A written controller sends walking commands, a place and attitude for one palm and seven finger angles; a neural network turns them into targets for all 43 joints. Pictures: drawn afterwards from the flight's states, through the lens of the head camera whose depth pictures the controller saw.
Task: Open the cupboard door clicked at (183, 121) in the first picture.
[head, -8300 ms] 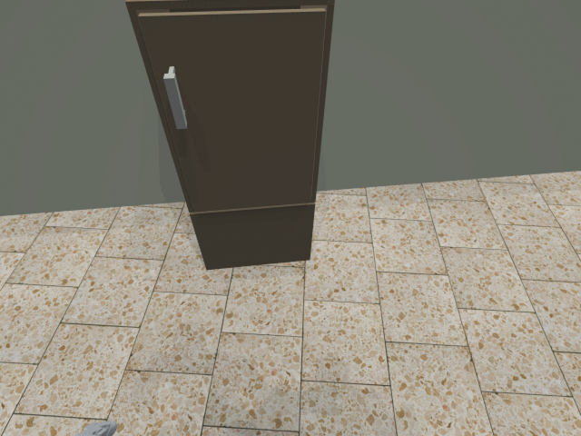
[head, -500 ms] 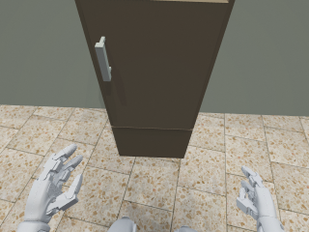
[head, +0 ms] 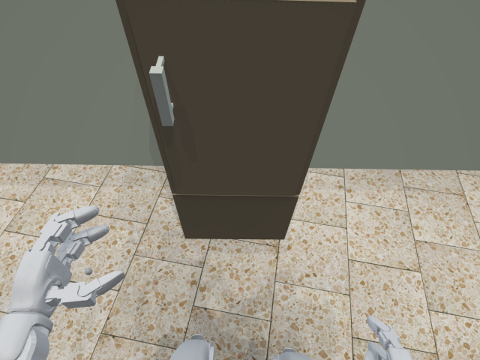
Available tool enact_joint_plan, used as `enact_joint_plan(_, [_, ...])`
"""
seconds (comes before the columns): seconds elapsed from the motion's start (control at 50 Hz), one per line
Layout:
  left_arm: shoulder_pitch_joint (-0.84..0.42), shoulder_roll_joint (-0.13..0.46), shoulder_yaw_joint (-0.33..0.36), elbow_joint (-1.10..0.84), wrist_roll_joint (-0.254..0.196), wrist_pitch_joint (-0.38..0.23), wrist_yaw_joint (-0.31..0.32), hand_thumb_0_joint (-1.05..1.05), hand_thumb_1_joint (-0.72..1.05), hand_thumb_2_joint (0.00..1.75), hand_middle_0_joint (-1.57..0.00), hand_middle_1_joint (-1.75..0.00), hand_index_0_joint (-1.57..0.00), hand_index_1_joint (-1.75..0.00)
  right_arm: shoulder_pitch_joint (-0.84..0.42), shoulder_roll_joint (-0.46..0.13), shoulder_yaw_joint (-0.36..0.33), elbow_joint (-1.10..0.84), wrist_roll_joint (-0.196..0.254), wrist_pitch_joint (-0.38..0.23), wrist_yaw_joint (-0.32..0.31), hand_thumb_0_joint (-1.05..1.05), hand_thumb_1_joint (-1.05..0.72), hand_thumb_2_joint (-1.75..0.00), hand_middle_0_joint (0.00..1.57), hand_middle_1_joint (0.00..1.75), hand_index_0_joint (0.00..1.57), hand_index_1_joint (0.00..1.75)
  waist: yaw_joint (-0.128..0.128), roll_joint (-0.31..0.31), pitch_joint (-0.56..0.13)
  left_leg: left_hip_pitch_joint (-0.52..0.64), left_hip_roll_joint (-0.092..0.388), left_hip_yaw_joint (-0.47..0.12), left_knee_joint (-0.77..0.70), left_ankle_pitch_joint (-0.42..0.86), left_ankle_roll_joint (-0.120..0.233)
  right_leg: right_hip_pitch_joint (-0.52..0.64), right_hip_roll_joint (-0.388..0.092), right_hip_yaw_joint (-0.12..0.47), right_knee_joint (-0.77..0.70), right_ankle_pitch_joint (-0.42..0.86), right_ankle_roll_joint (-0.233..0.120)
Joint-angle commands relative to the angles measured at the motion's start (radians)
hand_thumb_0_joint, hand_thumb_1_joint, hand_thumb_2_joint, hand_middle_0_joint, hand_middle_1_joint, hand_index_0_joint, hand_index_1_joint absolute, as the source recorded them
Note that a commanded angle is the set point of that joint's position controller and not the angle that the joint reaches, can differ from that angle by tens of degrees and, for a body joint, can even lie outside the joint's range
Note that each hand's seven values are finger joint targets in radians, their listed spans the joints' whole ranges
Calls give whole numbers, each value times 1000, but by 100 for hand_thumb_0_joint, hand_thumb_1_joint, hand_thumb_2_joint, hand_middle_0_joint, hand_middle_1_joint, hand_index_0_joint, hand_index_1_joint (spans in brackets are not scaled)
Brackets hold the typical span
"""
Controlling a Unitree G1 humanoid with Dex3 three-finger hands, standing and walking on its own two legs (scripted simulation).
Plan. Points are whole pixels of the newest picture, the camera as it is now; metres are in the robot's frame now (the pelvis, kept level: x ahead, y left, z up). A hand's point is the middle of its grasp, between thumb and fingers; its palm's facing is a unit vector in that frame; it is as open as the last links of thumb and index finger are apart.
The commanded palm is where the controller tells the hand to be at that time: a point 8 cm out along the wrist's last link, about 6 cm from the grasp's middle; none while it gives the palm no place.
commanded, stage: raise the hand with hooked fingers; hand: left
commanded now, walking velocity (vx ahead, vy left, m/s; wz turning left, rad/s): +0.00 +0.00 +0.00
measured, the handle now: (164, 92) +0.60 +0.19 +0.09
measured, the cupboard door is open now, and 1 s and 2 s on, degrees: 0 0 0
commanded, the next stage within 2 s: move the hooked fingers beside the handle in 1.24 s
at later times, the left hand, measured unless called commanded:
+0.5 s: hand (51, 231) +0.28 +0.29 +0.09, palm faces +0.07 -1.00 -0.03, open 13.7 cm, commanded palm +0.25 +0.34 +0.10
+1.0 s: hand (56, 205) +0.31 +0.28 +0.11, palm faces +0.05 -1.00 -0.02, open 14.0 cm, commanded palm +0.28 +0.33 +0.12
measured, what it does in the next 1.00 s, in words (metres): stands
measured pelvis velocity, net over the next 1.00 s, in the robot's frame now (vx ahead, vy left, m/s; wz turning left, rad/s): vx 0.02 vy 0.01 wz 0.00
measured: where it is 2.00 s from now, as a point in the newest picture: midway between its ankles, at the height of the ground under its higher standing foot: outside the picture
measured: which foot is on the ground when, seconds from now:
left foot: down 0.00-1.00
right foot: down 0.00-1.00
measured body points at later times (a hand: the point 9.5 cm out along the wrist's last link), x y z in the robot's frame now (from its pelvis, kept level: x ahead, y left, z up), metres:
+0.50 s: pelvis +0.02 +0.03 +0.02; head +0.05 +0.04 +0.47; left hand +0.27 +0.34 +0.09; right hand +0.20 -0.20 -0.05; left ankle +0.04 +0.11 -0.68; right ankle +0.01 -0.10 -0.68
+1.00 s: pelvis +0.02 +0.01 +0.03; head +0.05 +0.02 +0.48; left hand +0.30 +0.34 +0.11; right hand +0.16 -0.24 -0.05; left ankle +0.04 +0.11 -0.68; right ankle +0.01 -0.10 -0.68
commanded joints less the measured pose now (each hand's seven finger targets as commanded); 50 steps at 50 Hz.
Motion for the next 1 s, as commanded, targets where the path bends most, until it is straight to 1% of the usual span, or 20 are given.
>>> enact_joint_plan(0.0, [-113,192,91,-190,-15,-79,-12,0,-13,46,-27,-96,-27,-96,-85,-157,-63,-171,0,-69,-13,0,-90,-90,20,30,20,30,25,19,-200,181,-30,-54,-167,129,10,98,17,72,-172,67,12])
enact_joint_plan(0.12, [-165,194,77,-232,-3,-56,5,0,-27,40,-28,-105,-28,-105,-77,-163,-57,-170,2,-68,-14,0,-90,-90,20,30,20,30,21,84,-206,290,-20,-79,-220,182,0,98,27,28,-166,138,2])
enact_joint_plan(0.18, [-171,221,102,-217,-2,-28,12,0,-34,37,-29,-110,-29,-110,-73,-169,-54,-173,1,-62,-13,0,-90,-90,20,30,20,30,29,85,-198,313,-18,-91,-239,216,-7,119,32,20,-173,166,-2])
enact_joint_plan(0.22, [-196,203,83,-213,2,-7,11,0,-38,35,-29,-112,-29,-112,-76,-166,-51,-176,4,-53,-11,0,-90,-90,20,30,20,30,18,93,-184,337,-13,-94,-254,221,-12,112,32,13,-185,171,2])
enact_joint_plan(0.28, [-245,232,104,-174,2,28,1,0,-45,32,-30,-117,-30,-117,-76,-171,-45,-179,4,-41,-16,0,-90,-90,20,30,20,30,21,80,-162,340,-15,-98,-269,227,-15,131,36,12,-200,184,-3])
enact_joint_plan(0.32, [-280,237,104,-186,5,39,-8,0,-50,30,-30,-120,-30,-120,-79,-168,-44,-180,6,-37,-17,0,-90,-90,20,30,20,30,22,103,-193,376,-13,-94,-272,275,-19,148,33,12,-207,215,-2])
enact_joint_plan(0.38, [-314,256,121,-139,-2,60,-25,0,-50,30,-30,-120,-30,-120,-75,-173,-40,-178,4,-28,-19,0,-90,-90,20,30,20,30,20,66,-185,384,-15,-95,-276,294,-19,164,39,13,-221,239,-3])
enact_joint_plan(0.42, [-365,260,116,-138,0,67,-40,0,-50,30,-30,-120,-30,-120,-79,-171,-37,-177,6,-24,-21,0,-90,-90,20,30,20,30,15,90,-195,409,-14,-97,-285,299,-23,161,36,13,-230,237,-2])
enact_joint_plan(0.46, [-400,272,125,-103,-2,77,-51,0,-50,30,-30,-120,-30,-120,-85,-171,-35,-175,8,-20,-26,0,-90,-90,20,30,20,30,12,71,-167,402,-14,-100,-298,267,-21,161,37,13,-243,220,-2])
enact_joint_plan(0.52, [-453,304,144,-86,-3,85,-68,0,-50,30,-30,-120,-30,-120,-85,-172,-30,-175,7,-14,-30,0,-90,-90,20,30,20,30,18,102,-194,432,-18,-99,-311,270,-22,182,36,17,-255,220,-6])
enact_joint_plan(0.58, [-483,333,165,-27,-9,99,-85,0,-50,30,-30,-120,-30,-120,-83,-179,-26,-173,7,-8,-35,0,-90,-90,20,30,20,30,19,58,-166,413,-21,-102,-323,235,-17,198,40,19,-273,207,-9])
enact_joint_plan(0.62, [-526,349,169,-36,-8,97,-97,0,-50,30,-30,-120,-30,-120,-86,-178,-26,-173,10,-9,-37,0,-90,-90,20,30,20,30,18,90,-186,435,-21,-99,-332,235,-15,204,36,24,-282,206,-8])
enact_joint_plan(0.68, [-546,386,200,-6,-15,106,-108,0,-50,30,-30,-120,-30,-120,-76,-183,-25,-171,8,-9,-40,0,-90,-90,20,30,20,30,25,83,-192,441,-26,-94,-333,254,-12,231,40,28,-294,228,-11])
enact_joint_plan(0.7, [-564,387,197,-7,-14,104,-113,0,-50,30,-30,-120,-30,-120,-78,-180,-24,-170,11,-10,-39,0,-90,-90,20,30,20,30,24,104,-193,450,-26,-91,-337,268,-12,235,38,29,-296,240,-11])
enact_joint_plan(0.74, [-547,376,192,25,-16,108,-120,0,-50,30,-30,-120,-30,-120,-67,-180,-28,-167,11,-10,-39,0,-90,-90,20,30,20,30,24,97,-194,456,-27,-83,-336,280,-8,237,37,31,-303,255,-8])
enact_joint_plan(0.78, [-508,355,183,62,-25,117,-131,0,-50,30,-30,-120,-30,-120,-58,-184,-31,-171,11,-9,-33,0,-90,-90,20,30,20,30,30,52,-183,437,-31,-79,-331,302,-6,256,40,31,-304,285,-10])
enact_joint_plan(0.84, [-508,350,176,70,-19,122,-132,0,-50,30,-30,-120,-30,-120,-58,-187,-37,-173,14,-5,-28,0,-90,-90,20,30,20,30,27,62,-167,422,-33,-67,-332,287,-2,241,34,35,-308,283,-5])
enact_joint_plan(0.88, [-522,380,200,55,-19,113,-123,0,-50,30,-30,-120,-30,-120,-54,-189,-38,-180,10,-3,-24,0,-90,-90,20,30,20,30,32,35,-166,409,-34,-67,-330,281,0,257,36,37,-306,281,-7])
enact_joint_plan(0.94, [-534,382,209,30,-19,93,-108,0,-50,30,-30,-120,-30,-120,-58,-182,-38,-180,11,0,-24,0,-90,-90,20,30,20,30,26,62,-182,412,-37,-53,-327,258,4,256,32,50,-313,269,0])
enact_joint_plan(0.98, [-540,393,214,28,-17,79,-100,0,-50,30,-30,-120,-30,-120,-57,-184,-38,-176,9,2,-26,0,-90,-90,20,30,20,30,23,41,-178,405,-35,-52,-322,259,7,265,33,56,-312,271,-1])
